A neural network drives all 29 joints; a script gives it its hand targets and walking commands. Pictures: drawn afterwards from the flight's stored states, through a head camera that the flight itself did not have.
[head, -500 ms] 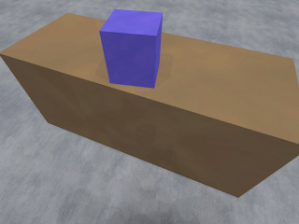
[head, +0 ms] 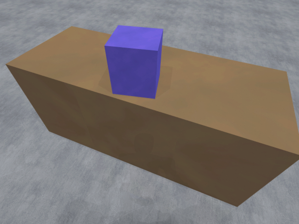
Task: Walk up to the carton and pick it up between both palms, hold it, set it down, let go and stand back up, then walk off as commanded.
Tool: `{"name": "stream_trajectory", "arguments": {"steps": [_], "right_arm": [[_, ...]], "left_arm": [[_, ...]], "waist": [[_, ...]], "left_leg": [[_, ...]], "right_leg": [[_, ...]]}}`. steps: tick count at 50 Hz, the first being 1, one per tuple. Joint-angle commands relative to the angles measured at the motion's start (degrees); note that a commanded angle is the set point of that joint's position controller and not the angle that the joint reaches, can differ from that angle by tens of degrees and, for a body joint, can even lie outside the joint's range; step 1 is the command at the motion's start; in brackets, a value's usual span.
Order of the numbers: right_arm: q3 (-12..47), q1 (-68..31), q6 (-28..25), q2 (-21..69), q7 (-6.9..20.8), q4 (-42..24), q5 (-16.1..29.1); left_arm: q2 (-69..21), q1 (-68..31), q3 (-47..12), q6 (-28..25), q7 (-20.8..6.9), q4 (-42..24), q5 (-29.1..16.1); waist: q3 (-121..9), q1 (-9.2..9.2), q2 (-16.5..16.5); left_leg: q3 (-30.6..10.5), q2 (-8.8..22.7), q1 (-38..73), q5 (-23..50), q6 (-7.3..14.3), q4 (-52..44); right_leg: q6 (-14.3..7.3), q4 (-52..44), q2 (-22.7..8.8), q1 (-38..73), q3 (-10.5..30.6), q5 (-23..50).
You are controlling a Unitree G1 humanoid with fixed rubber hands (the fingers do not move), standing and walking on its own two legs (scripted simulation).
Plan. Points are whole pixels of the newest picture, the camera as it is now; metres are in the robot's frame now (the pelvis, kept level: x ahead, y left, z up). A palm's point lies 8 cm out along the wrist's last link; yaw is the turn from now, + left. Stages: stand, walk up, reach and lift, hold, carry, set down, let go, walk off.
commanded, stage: stand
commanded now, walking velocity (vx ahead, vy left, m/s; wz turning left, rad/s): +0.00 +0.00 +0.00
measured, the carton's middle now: (136, 62) +0.80 +0.09 +0.00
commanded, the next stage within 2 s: walk up in 0.16 s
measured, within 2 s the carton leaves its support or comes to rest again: neither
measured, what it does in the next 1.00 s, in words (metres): walks ahead: left foot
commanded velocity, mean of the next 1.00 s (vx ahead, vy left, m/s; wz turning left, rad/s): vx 0.00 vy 0.00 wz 0.00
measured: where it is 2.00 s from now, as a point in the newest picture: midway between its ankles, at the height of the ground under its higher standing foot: (108, 206)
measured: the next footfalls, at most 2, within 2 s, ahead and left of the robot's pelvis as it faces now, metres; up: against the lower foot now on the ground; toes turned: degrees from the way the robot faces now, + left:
left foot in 0.98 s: +0.38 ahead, +0.17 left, +0.00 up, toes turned -8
right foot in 1.26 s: +0.31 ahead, -0.02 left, +0.00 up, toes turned -19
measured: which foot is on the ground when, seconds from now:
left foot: down 0.00-0.74, up 0.76-0.96, down 0.98-1.00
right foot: down 0.00-1.00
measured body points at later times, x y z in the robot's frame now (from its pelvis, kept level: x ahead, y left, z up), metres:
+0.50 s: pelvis +0.01 +0.01 -0.01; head +0.01 +0.00 +0.44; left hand +0.08 +0.31 -0.14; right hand +0.09 -0.29 -0.14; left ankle -0.01 +0.13 -0.73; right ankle +0.00 -0.11 -0.74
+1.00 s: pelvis +0.17 +0.06 -0.06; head +0.22 +0.02 +0.39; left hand +0.23 +0.39 -0.14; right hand +0.27 -0.27 -0.17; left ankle +0.34 +0.17 -0.74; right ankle +0.01 -0.10 -0.73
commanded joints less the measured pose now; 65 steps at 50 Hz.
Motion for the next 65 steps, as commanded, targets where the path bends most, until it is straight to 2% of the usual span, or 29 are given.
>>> {"name": "stream_trajectory", "arguments": {"steps": [1, 10, 17, 18, 20, 25, 28, 29, 31, 33, 34, 35, 36, 37, 38, 39, 44, 47, 50, 51, 52, 53, 55, 59, 61, 62, 63, 64, 65], "right_arm": [[-2.1, -4.0, -2.2, -13.3, -1.0, -4.9, 0.4], [-2.6, -5.2, -1.7, -12.7, -1.0, -4.4, 0.0], [-3.0, -3.4, -1.4, -13.5, -1.1, -2.9, 0.0], [-6.3, -1.1, -0.6, -19.7, 1.3, -9.4, -2.7], [-7.8, 0.1, 0.8, -19.3, 2.6, -11.5, -2.5], [-9.0, 2.2, 1.3, -17.5, 4.4, -16.6, -3.2], [-9.8, 5.6, 1.2, -19.7, 4.9, -18.2, -2.9], [-10.0, 6.1, 0.8, -20.5, 4.6, -18.3, -2.4], [-10.0, 8.8, 0.3, -20.9, 4.2, -19.7, -1.8], [-8.9, 8.6, 0.5, -18.8, 3.3, -20.1, -1.5], [-9.0, 2.7, 0.5, -19.0, 3.2, -23.9, -1.1], [-8.0, -1.6, 0.2, -15.9, 3.3, -27.3, -1.1], [-7.3, -3.7, 0.0, -15.6, 2.7, -29.3, -1.7], [-7.5, -7.3, -0.3, -17.1, 2.2, -29.6, -1.5], [-7.7, -6.3, -0.1, -18.9, 1.8, -28.3, -1.9], [-7.7, -5.0, -0.2, -18.6, 2.1, -28.3, -0.8], [-7.8, -1.2, 1.4, -18.5, 4.4, -29.2, -1.0], [-7.9, -2.0, 1.3, -16.8, 5.5, -29.2, -1.6], [-11.7, 21.8, 1.8, -22.5, 5.0, -24.0, -2.0], [-11.6, 21.4, 1.6, -24.8, 4.3, -25.6, -1.8], [-11.6, 16.8, 1.6, -27.0, 4.1, -27.8, -0.4], [-11.1, 12.7, 1.8, -25.6, 4.0, -28.2, 0.8], [-10.2, 8.7, 2.0, -22.6, 3.1, -29.4, 0.1], [-8.4, 3.5, 1.8, -18.7, 3.0, -30.9, -2.7], [-8.3, -1.8, 2.9, -18.1, 2.8, -32.6, -2.8], [-7.1, -3.4, 4.0, -15.7, 2.9, -33.2, -3.0], [-5.0, -1.7, 4.3, -9.9, 2.7, -34.5, -2.9], [-5.6, -2.8, 5.4, -13.6, 2.5, -35.5, -3.2], [-7.8, -3.5, 5.6, -20.0, 2.3, -33.7, -2.7]], "left_arm": [[14.5, -4.2, 2.3, -1.9, 0.7, -4.3, 0.4], [11.6, -4.3, 1.6, -1.6, 1.0, -3.4, 0.1], [12.8, -1.3, 1.9, -1.7, 0.9, -2.5, 0.2], [19.6, 5.4, 3.9, -2.3, 1.2, -6.4, 0.6], [20.5, 6.3, 5.1, -2.8, 1.8, -6.8, 1.8], [18.9, 10.2, 6.7, -4.2, 2.1, -11.0, 1.6], [16.9, 7.9, 5.9, -4.8, 2.0, -14.1, 1.7], [15.9, 6.7, 5.6, -4.5, 1.9, -15.2, 0.9], [16.7, 7.8, 5.0, -5.7, 2.7, -15.1, 1.1], [16.1, 10.9, 5.1, -7.0, 2.9, -14.4, 0.5], [17.5, 22.3, 5.8, -7.6, 3.3, -12.1, 0.5], [24.0, 31.3, 7.6, -7.5, 3.8, -10.3, 0.8], [28.9, 37.2, 9.1, -6.5, 4.3, -10.2, 0.0], [29.1, 30.8, 8.2, -6.4, 4.8, -12.6, -0.5], [25.3, 28.4, 8.4, -6.5, 5.4, -14.5, -0.7], [24.6, 27.4, 8.4, -6.3, 6.0, -14.9, -0.4], [24.6, 20.0, 8.6, -6.6, 6.8, -20.5, 0.5], [24.3, 20.5, 8.2, -6.8, 6.9, -20.1, 0.8], [21.6, 15.9, 6.0, -6.8, 7.5, -22.0, 0.0], [18.8, 20.6, 6.0, -6.8, 7.3, -22.1, -1.6], [18.5, 23.3, 5.6, -6.3, 7.9, -21.1, -1.6], [21.5, 21.3, 5.8, -6.2, 7.9, -20.5, -1.0], [21.3, 21.7, 5.8, -6.2, 7.0, -18.8, -0.7], [20.3, 21.2, 5.9, -5.7, 6.2, -16.9, -0.2], [19.5, 31.7, 6.8, -6.6, 6.6, -13.5, 0.4], [20.5, 38.4, 8.0, -7.2, 7.6, -10.9, 0.9], [26.7, 39.1, 9.6, -6.7, 8.3, -12.8, 2.2], [35.2, 31.1, 11.3, -6.5, 9.0, -16.7, 2.7], [35.2, 23.2, 10.8, -6.7, 9.5, -19.0, 2.1]], "waist": [[-5.6, -0.38, 1.7], [-5.7, 0.16, -1.9], [-5.0, 0.40, 3.1], [-6.7, -0.59, 8.0], [2.9, -1.17, 2.3], [4.5, -2.55, 1.8], [7.0, -4.06, 5.2], [8.9, -4.73, 10.7], [4.1, -4.63, 3.8], [1.0, -2.09, 2.0], [-3.8, 3.88, 3.4], [-3.1, 7.78, -12.0], [-1.6, 10.42, -20.9], [1.6, 8.54, -11.3], [2.1, 7.25, 1.1], [1.8, 6.26, 2.3], [3.9, 1.49, -11.1], [0.9, 0.82, -7.1], [-10.5, -14.15, 0.6], [-14.5, -12.93, 14.7], [-15.8, -9.59, 20.7], [-13.4, -7.39, 9.7], [-7.6, -5.59, 4.9], [-2.7, -3.95, 10.2], [-7.6, 2.51, 12.7], [-6.8, 7.02, 7.4], [-7.8, 7.39, -11.1], [-7.7, 7.19, -5.5], [-3.7, 4.96, 0.0]], "left_leg": [[-5.8, 5.8, 2.2, 14.7, 3.8, -7.1], [-5.9, 6.6, 3.3, 16.0, 3.2, -8.7], [-5.2, 5.9, 4.9, 13.3, 2.9, -10.8], [-1.8, 3.1, 7.5, -13.1, 4.6, -2.5], [-8.4, 5.7, -1.3, -29.0, 7.1, -1.9], [-10.8, 4.0, -6.1, -26.1, 7.6, 3.1], [-20.5, 8.2, -4.4, -29.8, 7.8, -5.8], [-22.4, 12.0, -1.2, -32.1, 12.0, -12.6], [-29.2, 20.7, 10.0, -4.1, 18.5, -8.4], [-15.7, 16.5, 8.1, 28.5, 16.3, 4.3], [-2.1, 7.7, -2.3, 33.7, 10.9, 18.5], [1.7, -1.1, -18.7, 25.2, 5.3, 38.5], [-0.7, -7.0, -41.4, -13.7, 1.3, 45.9], [-7.6, -1.8, -47.4, -23.5, 0.7, 48.1], [-8.1, 1.5, -47.8, -21.1, 0.3, 48.1], [-9.3, 1.8, -48.5, -20.5, 0.0, 47.4], [-5.6, 5.7, -35.3, -8.4, 2.4, 30.1], [-0.1, 4.1, -17.4, 3.2, 4.8, 22.8], [-2.9, -0.5, 19.1, 13.2, 8.9, 14.9], [-22.8, 13.0, 16.2, 14.2, 16.2, 1.0], [-37.6, 21.5, 13.7, 13.8, 19.8, -7.0], [-40.4, 23.7, 6.5, 6.0, 21.7, -8.9], [-33.4, 21.1, -0.6, -4.7, 18.4, -7.7], [-17.8, 17.3, -11.6, 3.2, 17.7, 0.0], [-10.4, 13.1, -19.4, 11.0, 15.4, 12.1], [-3.7, 7.8, -31.7, -0.3, 11.4, 24.1], [0.6, -0.4, -43.8, -17.0, 4.9, 38.1], [-10.3, -1.0, -44.0, -21.3, 2.0, 46.3], [-17.4, 1.3, -43.4, -19.6, 1.4, 49.8]], "right_leg": [[-2.5, -7.9, -6.7, 0.9, 6.3, 15.3], [-1.7, -10.0, -7.0, 3.3, 6.0, 17.2], [-1.2, -12.2, -6.7, 1.9, 6.1, 14.0], [-5.3, -7.1, -6.2, -1.7, 8.7, -8.4], [-7.0, -3.5, -6.6, -13.5, 11.8, -26.2], [-8.1, -4.1, -6.5, -16.1, 17.7, -25.4], [-7.3, 7.9, -3.0, -21.8, 12.1, -22.6], [-5.3, 18.3, 0.4, -26.0, 1.5, -14.1], [-3.5, 19.0, -3.1, -29.0, -2.0, -16.3], [-4.0, 6.2, -3.9, -17.3, -2.1, -8.8], [-6.1, 0.1, -2.3, -0.4, -0.1, 4.7], [-8.8, -4.1, -10.0, 12.9, 18.7, 25.1], [-17.4, -3.2, -20.9, 29.3, 39.6, 41.8], [-21.8, -3.5, -26.7, 26.3, 44.8, 40.6], [-20.5, -0.2, -25.0, 24.9, 35.6, 40.4], [-18.4, 2.1, -22.2, 27.7, 31.4, 40.5], [-12.1, 1.9, -15.0, 5.8, 18.2, 31.2], [-11.3, 3.2, -12.5, -7.4, 14.6, 30.2], [-4.3, 29.6, -5.9, -23.8, 6.5, 31.2], [-0.7, 53.5, 5.4, -24.8, -1.9, 11.7], [-2.4, 55.4, 5.8, -26.1, 0.4, -19.5], [-2.7, 60.6, 2.8, -26.1, 2.2, -20.4], [-3.3, 56.7, -2.1, -26.5, 1.2, -13.6], [-4.8, 33.6, -6.3, -22.3, 0.6, -19.8], [-6.0, 13.5, -4.9, -3.6, 0.8, -11.6], [-3.6, 6.5, -4.8, 8.0, 1.8, 0.1], [-6.5, -3.1, -16.9, 13.7, 24.5, -1.2], [-13.3, -13.0, -32.2, 2.1, 52.1, -14.4], [-16.3, -11.1, -32.6, -0.8, 52.0, -10.7]]}}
